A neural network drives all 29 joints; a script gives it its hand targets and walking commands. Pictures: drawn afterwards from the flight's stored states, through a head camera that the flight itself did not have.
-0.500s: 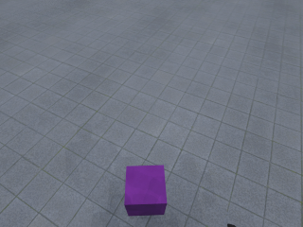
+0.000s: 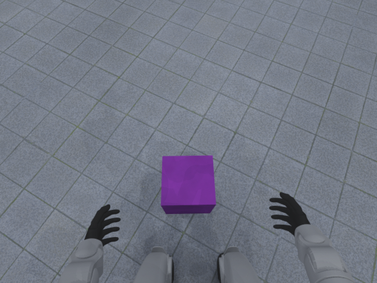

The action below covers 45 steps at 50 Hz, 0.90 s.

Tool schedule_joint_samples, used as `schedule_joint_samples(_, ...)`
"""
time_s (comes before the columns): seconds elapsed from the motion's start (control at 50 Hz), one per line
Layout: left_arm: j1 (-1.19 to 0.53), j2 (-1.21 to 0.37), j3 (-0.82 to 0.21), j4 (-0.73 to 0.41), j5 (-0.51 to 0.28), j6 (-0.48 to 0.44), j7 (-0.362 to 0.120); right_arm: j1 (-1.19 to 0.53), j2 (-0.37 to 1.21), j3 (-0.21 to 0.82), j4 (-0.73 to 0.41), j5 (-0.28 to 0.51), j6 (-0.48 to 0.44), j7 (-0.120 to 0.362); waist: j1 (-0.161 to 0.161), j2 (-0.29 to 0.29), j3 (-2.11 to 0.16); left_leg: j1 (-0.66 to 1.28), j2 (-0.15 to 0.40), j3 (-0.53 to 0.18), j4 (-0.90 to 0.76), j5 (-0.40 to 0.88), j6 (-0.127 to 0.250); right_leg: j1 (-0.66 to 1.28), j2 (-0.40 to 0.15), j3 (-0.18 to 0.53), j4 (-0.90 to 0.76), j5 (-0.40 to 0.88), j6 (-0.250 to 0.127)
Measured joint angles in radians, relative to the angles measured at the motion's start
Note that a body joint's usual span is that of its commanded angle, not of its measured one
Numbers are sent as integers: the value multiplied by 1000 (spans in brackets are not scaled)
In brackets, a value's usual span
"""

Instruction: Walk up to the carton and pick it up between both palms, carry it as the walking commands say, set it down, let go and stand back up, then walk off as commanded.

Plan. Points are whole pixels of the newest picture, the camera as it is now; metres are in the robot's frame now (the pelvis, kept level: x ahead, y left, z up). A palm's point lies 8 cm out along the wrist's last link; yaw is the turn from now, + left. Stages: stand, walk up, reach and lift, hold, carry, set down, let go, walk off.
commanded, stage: reach and lift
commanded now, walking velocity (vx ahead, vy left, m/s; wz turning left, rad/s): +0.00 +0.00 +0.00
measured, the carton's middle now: (187, 186) +0.45 +0.01 -0.59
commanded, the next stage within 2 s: none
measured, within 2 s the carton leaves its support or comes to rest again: neither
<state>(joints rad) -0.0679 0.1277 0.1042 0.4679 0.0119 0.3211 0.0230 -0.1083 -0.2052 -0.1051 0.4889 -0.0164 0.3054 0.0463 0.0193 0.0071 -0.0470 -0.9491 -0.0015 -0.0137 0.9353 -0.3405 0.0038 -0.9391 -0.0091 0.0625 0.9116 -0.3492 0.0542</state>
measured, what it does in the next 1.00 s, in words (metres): lowers itself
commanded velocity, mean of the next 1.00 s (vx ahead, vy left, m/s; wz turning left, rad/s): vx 0.00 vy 0.00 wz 0.00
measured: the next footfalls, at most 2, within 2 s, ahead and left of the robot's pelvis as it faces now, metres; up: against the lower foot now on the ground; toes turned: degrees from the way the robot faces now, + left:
none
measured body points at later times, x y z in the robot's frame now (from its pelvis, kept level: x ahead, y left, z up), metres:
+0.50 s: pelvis -0.06 -0.02 -0.04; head +0.16 -0.01 +0.35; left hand +0.36 +0.20 -0.14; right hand +0.36 -0.20 -0.14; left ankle +0.03 +0.11 -0.68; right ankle +0.04 -0.15 -0.68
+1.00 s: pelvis -0.02 -0.01 -0.06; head +0.29 +0.00 +0.27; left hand +0.48 +0.19 -0.17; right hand +0.48 -0.21 -0.18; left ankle +0.03 +0.12 -0.68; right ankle +0.04 -0.16 -0.68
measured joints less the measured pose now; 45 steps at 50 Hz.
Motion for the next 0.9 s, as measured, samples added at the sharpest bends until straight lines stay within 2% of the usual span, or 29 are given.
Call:
schedule_joint_samples(0.12,-76,39,3,28,11,85,-9,-53,14,10,67,29,88,9,-36,-39,-18,6,-7,-16,13,-12,-11,8,-4,-13,20,2,-5)
schedule_joint_samples(0.24,-213,24,2,96,-10,97,-10,-181,20,-26,127,41,88,6,-33,7,63,-32,-12,-28,79,-7,-15,-26,-4,-21,87,-1,-10)
schedule_joint_samples(0.34,-426,68,37,165,-35,115,-7,-404,20,-47,130,36,115,-44,-25,19,158,-103,-2,-6,136,2,-19,-114,10,3,157,15,-5)
schedule_joint_samples(0.48,-698,119,128,286,-31,87,-18,-630,26,-35,199,74,138,-119,-11,-41,161,-213,9,-7,152,17,-35,-235,23,4,187,27,-22)
schedule_joint_samples(0.54,-757,131,141,361,-22,40,-34,-683,45,-46,263,63,108,-143,-16,-50,131,-257,6,-24,157,12,-40,-271,19,-13,187,19,-24)
schedule_joint_samples(0.62,-786,129,149,417,-6,-56,-44,-719,70,-92,299,45,12,-161,-20,-36,83,-331,-4,-44,172,-3,-39,-330,10,-33,190,0,-23)
schedule_joint_samples(0.72,-798,115,145,404,3,-159,-20,-758,61,-129,303,29,-120,-157,-9,0,37,-432,-14,-52,186,-15,-26,-418,7,-33,189,-10,-9)
schedule_joint_samples(0.8,-840,110,138,378,-16,-198,0,-804,35,-161,325,18,-172,-140,1,16,22,-500,-19,-51,184,-14,-20,-484,7,-23,182,-8,2)
schedule_joint_samples(0.9,-914,111,136,343,-46,-210,14,-844,11,-191,299,20,-201,-118,-8,20,5,-577,-21,-55,181,-8,-22,-559,15,-14,175,0,5)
